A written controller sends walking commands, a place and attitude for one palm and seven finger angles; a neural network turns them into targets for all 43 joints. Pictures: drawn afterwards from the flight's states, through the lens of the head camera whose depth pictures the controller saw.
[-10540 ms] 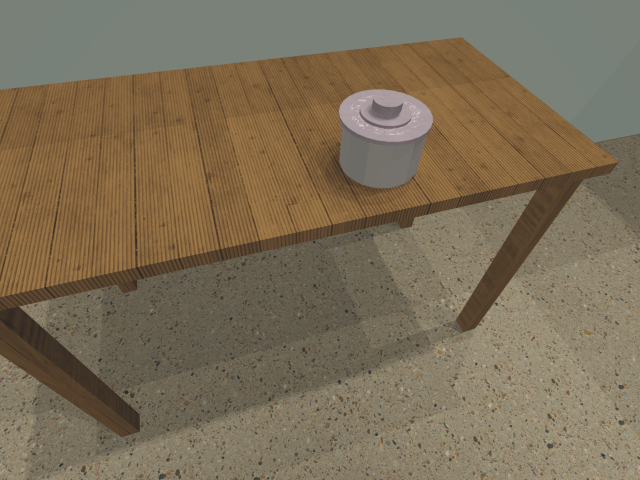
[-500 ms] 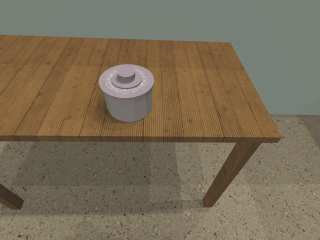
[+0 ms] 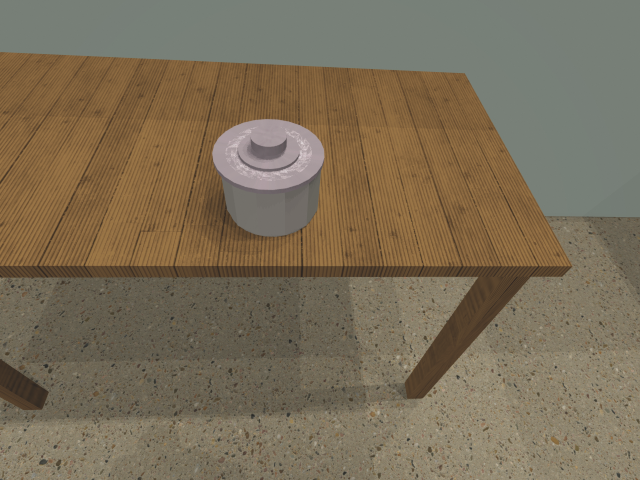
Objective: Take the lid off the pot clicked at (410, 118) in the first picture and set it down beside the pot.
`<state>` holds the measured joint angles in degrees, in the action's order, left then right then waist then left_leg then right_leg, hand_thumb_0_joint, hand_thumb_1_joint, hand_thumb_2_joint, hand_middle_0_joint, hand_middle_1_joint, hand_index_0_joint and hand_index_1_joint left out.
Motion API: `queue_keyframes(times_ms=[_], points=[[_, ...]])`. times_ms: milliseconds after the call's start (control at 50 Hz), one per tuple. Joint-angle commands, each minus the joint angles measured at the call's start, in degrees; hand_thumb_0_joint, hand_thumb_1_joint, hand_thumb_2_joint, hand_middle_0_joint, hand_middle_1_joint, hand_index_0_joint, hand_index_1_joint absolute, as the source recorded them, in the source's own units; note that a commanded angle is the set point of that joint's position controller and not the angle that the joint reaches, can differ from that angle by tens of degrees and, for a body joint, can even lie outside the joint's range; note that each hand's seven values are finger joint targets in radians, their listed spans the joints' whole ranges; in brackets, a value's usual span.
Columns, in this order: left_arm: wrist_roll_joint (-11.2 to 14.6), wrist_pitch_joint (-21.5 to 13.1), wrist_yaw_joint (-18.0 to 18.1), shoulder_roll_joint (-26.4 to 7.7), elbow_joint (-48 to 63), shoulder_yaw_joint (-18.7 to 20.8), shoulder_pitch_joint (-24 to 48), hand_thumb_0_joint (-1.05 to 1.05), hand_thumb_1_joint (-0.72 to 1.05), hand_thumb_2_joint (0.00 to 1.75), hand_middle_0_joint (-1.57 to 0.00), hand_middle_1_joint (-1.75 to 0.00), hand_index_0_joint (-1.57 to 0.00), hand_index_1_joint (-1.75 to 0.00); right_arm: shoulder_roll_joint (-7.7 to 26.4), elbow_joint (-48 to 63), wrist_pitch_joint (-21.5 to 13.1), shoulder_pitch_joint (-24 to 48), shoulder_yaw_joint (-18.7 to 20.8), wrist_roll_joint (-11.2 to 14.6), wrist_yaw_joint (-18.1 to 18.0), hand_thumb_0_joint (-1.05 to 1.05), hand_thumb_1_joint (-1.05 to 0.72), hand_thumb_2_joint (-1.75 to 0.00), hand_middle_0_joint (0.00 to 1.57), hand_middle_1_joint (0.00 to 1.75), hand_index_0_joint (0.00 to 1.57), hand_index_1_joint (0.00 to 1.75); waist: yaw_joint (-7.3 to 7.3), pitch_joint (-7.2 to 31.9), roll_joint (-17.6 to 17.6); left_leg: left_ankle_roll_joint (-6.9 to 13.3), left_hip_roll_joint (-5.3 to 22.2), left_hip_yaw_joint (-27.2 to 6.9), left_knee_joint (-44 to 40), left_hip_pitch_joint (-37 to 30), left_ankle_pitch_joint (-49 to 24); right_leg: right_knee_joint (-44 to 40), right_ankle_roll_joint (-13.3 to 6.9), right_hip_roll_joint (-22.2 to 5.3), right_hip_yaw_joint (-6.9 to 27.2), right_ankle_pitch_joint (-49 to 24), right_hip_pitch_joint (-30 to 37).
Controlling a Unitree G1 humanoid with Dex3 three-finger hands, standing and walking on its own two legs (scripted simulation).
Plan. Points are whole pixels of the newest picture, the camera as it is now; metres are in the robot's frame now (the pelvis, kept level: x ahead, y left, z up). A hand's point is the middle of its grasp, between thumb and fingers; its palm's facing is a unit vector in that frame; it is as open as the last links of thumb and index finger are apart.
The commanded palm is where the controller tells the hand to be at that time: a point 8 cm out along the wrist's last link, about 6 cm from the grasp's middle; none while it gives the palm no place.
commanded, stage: look again from close up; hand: left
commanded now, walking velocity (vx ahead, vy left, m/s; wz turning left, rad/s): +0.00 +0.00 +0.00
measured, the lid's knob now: (268, 140) +0.53 +0.12 +0.13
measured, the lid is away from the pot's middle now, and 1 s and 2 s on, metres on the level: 0.00 0.00 0.00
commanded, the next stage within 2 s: shuffle to correct the standing spot in 0.16 s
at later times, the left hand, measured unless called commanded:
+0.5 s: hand out of the picture +0.01 +0.15 -0.18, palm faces +0.04 -0.98 -0.19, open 7.3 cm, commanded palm none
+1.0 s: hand (245, 451) +0.18 +0.11 -0.17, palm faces +0.10 -0.97 -0.22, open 7.3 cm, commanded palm none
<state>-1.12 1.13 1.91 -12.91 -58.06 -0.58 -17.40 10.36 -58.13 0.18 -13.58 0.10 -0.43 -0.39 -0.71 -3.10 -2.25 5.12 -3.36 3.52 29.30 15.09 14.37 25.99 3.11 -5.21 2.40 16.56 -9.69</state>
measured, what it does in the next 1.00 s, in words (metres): walks ahead: right foot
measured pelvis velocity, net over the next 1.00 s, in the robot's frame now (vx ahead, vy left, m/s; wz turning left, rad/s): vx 0.10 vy -0.08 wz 0.13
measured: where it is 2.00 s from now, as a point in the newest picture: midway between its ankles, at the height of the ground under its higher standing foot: outside the picture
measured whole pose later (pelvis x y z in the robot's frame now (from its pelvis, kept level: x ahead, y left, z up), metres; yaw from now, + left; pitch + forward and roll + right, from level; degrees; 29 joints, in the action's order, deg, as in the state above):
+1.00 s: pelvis +0.10 -0.08 -0.01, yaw +7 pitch +0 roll +0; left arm -1.0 -1.8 0.9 -10.4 -53.9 1.2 -7.5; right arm 9.9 -60.3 0.5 -16.9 2.0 -0.6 -1.9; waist 1.9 -5.6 0.4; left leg -1.1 -0.2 -3.3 38.8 13.0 29.0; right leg 36.4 1.1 -2.9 -1.2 15.7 -21.0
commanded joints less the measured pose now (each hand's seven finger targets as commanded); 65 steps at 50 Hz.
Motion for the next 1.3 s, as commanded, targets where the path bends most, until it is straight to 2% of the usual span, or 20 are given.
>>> queue_keyframes(times_ms=[0,240,380,520,580,620,640,660,740,840,860,900,920,960,1060,1100,1160,1180,1240,1280], points=[[0.27,-1.3,0.55,-5.08,1.23,1.07,-3.5,0.0,0.9,0.9,-0.2,-0.3,-0.2,-0.3,8.23,2.63,-1.42,0.25,1.67,0.31,-0.65,0.0,-0.9,-0.9,0.2,0.3,0.2,0.3,-0.05,1.39,4.54,-2.16,9.03,-10.84,-10.05,-3.33,-2.89,-2.14,-3.4,-0.04,-0.73,-4.01,-2.45],[0.28,-1.61,0.58,-4.66,-0.3,1.19,-3.19,0.0,0.9,0.9,-0.2,-0.3,-0.2,-0.3,7.16,1.13,-1.64,-0.07,1.8,0.45,-0.85,0.0,-0.9,-0.9,0.2,0.3,0.2,0.3,0.15,1.38,2.0,-2.24,8.49,-8.56,-7.78,-4.99,-7.53,-2.61,-3.25,-0.36,0.07,-7.57,-2.79],[-0.27,-1.45,-0.45,-3.69,-0.12,1.51,-4.64,0.0,0.9,0.9,-0.2,-0.3,-0.2,-0.3,8.2,1.49,-0.74,-0.21,2.78,-0.15,-0.41,0.0,-0.9,-0.9,0.2,0.3,0.2,0.3,-0.16,-3.4,4.91,-0.07,9.81,-14.07,-11.87,1.93,16.63,-0.24,-4.0,2.03,-3.2,6.94,-5.3],[-0.03,-2.43,-0.25,-6.65,-0.06,3.27,-7.03,0.0,0.9,0.9,-0.2,-0.3,-0.2,-0.3,4.46,3.44,-1.71,-0.2,2.56,-0.19,-0.23,0.0,-0.9,-0.9,0.2,0.3,0.2,0.3,-0.18,-1.07,-7.64,-2.29,2.48,-1.89,8.21,8.41,4.22,-5.68,-8.72,-6.11,5.85,1.7,1.69],[-0.27,-2.58,-0.12,-6.62,0.45,3.71,-5.37,0.0,0.9,0.9,-0.2,-0.3,-0.2,-0.3,4.07,3.52,-2.11,-1.46,2.73,-0.33,-0.13,0.0,-0.9,-0.9,0.2,0.3,0.2,0.3,1.28,-1.92,-4.26,-1.96,3.24,-1.2,6.24,4.49,1.68,-0.54,-8.78,-5.85,2.5,-4.9,-0.98],[0.0,-2.73,-0.54,-4.46,1.34,3.15,-2.97,0.0,0.9,0.9,-0.2,-0.3,-0.2,-0.3,7.97,0.17,-2.8,-9.91,3.46,-0.81,-0.65,0.0,-0.9,-0.9,0.2,0.3,0.2,0.3,4.84,1.76,11.65,2.84,11.57,-17.12,-2.83,-11.59,-14.92,19.1,-4.36,2.73,-7.7,-8.52,-12.03],[0.28,-3.28,-0.52,-3.61,3.42,2.61,1.4,0.0,0.9,0.9,-0.2,-0.3,-0.2,-0.3,10.67,-1.23,-2.98,-16.59,4.23,-1.23,-1.33,0.0,-0.9,-0.9,0.2,0.3,0.2,0.3,7.39,1.98,20.63,8.45,19.41,-30.28,-8.14,-20.74,-31.1,30.49,-3.34,6.43,-8.42,13.65,-24.42],[0.03,-3.3,-0.29,-4.32,4.7,2.91,5.34,0.0,0.9,0.9,-0.2,-0.3,-0.2,-0.3,10.33,-2.09,-2.63,-18.24,3.92,-1.29,-1.95,0.0,-0.9,-0.9,0.2,0.3,0.2,0.3,7.41,-0.14,14.36,10.98,22.65,-33.02,-7.49,-20.85,-42.16,37.41,-4.29,4.51,-3.62,18.53,-29.32],[0.66,-2.62,-1.62,-2.11,5.66,3.29,5.76,0.0,0.9,0.9,-0.2,-0.3,-0.2,-0.3,8.48,1.2,-3.26,-7.99,3.55,-1.22,-2.33,0.0,-0.9,-0.9,0.2,0.3,0.2,0.3,2.1,-0.82,10.6,8.05,20.0,-23.2,-9.71,-10.69,-31.31,32.22,-4.16,0.64,-0.18,12.48,-24.41],[0.57,-2.53,-1.97,-0.71,4.36,3.35,0.64,0.0,0.9,0.9,-0.2,-0.3,-0.2,-0.3,8.05,1.92,-2.49,-3.35,3.09,-0.93,-2.07,0.0,-0.9,-0.9,0.2,0.3,0.2,0.3,-1.32,3.29,7.94,0.74,11.82,-12.43,-4.34,-0.94,-21.91,6.06,-2.87,5.12,-6.35,-4.65,-1.33],[0.58,-3.04,-1.52,-2.26,3.5,3.7,-1.59,0.0,0.9,0.9,-0.2,-0.3,-0.2,-0.3,7.28,1.38,-2.33,-4.49,2.88,-0.58,-1.85,0.0,-0.9,-0.9,0.2,0.3,0.2,0.3,-2.14,4.89,3.76,-1.39,9.13,-10.78,-0.53,1.39,-15.61,0.32,-2.36,3.54,-4.39,-11.08,5.65],[0.53,-3.62,-0.35,-9.01,2.9,4.53,-3.26,0.0,0.9,0.9,-0.2,-0.3,-0.2,-0.3,3.89,1.47,-1.59,-8.2,2.75,0.25,-1.75,0.0,-0.9,-0.9,0.2,0.3,0.2,0.3,-0.88,8.26,-10.2,-6.22,2.2,-4.15,8.88,8.62,13.7,-2.02,-11.09,-15.49,15.3,-35.01,11.66],[0.17,-3.18,-0.19,-10.06,3.65,4.34,-2.14,0.0,0.9,0.9,-0.2,-0.3,-0.2,-0.3,3.32,1.11,-1.22,-8.84,2.76,0.14,-1.92,0.0,-0.9,-0.9,0.2,0.3,0.2,0.3,0.24,5.01,-4.86,-5.94,1.61,-5.01,9.45,4.68,17.54,-0.55,-12.5,-16.29,13.19,-40.64,4.67],[0.09,-3.01,0.4,-9.47,4.69,4.81,1.46,0.0,0.9,0.9,-0.2,-0.3,-0.2,-0.3,2.59,0.93,0.0,-8.31,3.16,0.43,-2.28,0.0,-0.9,-0.9,0.2,0.3,0.2,0.3,0.53,4.73,-14.91,-6.55,3.41,-3.92,15.73,6.73,20.39,0.34,-14.99,-16.02,14.92,-51.42,4.11],[0.05,-1.23,1.28,-9.39,7.12,5.34,4.92,0.0,0.9,0.9,-0.2,-0.3,-0.2,-0.3,3.0,1.74,0.42,-5.9,3.82,0.69,-1.79,0.0,-0.9,-0.9,0.2,0.3,0.2,0.3,0.97,8.34,-7.2,-7.22,2.58,-1.48,6.18,1.76,7.88,5.55,-13.2,-13.5,9.23,-50.48,2.72],[0.15,-0.42,0.98,-8.44,8.56,5.23,7.65,0.0,0.9,0.9,-0.2,-0.3,-0.2,-0.3,3.51,2.12,0.52,-6.75,3.82,0.26,-1.36,0.0,-0.9,-0.9,0.2,0.3,0.2,0.3,2.3,6.15,-6.3,-6.24,4.06,-1.42,-1.28,-6.01,-3.94,5.49,-8.89,-9.09,5.38,-33.0,-6.44],[0.09,1.03,0.83,-3.18,10.22,4.19,10.1,0.0,0.9,0.9,-0.2,-0.3,-0.2,-0.3,7.67,5.7,-0.25,-1.37,4.03,-0.71,-1.05,0.0,-0.9,-0.9,0.2,0.3,0.2,0.3,1.73,0.93,15.75,3.61,18.23,-16.04,-12.32,1.02,-23.75,18.58,-1.61,3.96,-4.47,10.22,-9.42],[0.21,1.43,0.9,-3.48,9.85,4.23,9.7,0.0,0.9,0.9,-0.2,-0.3,-0.2,-0.3,7.27,6.58,-0.4,0.22,3.8,-0.82,-1.35,0.0,-0.9,-0.9,0.2,0.3,0.2,0.3,1.46,0.95,14.34,6.07,18.78,-16.9,-12.69,2.81,-25.37,24.34,-2.1,3.98,-1.83,14.38,-8.88],[1.22,-1.66,1.76,-4.96,4.36,3.31,-2.21,0.0,0.9,0.9,-0.2,-0.3,-0.2,-0.3,9.98,10.17,-1.22,6.75,4.37,0.12,-0.84,0.0,-0.9,-0.9,0.2,0.3,0.2,0.3,-2.8,16.49,17.76,1.02,15.41,-9.07,6.28,-15.21,-52.3,9.87,-4.57,0.94,-2.65,1.97,-8.49],[0.56,-2.85,2.03,-6.76,5.98,3.77,-0.19,0.0,0.9,0.9,-0.2,-0.3,-0.2,-0.3,6.77,10.64,-0.75,0.47,3.64,-0.01,-1.24,0.0,-0.9,-0.9,0.2,0.3,0.2,0.3,0.44,13.16,-1.5,-4.21,8.86,-6.06,11.23,-2.73,-26.03,5.08,-8.08,-5.12,7.1,-31.69,0.08]])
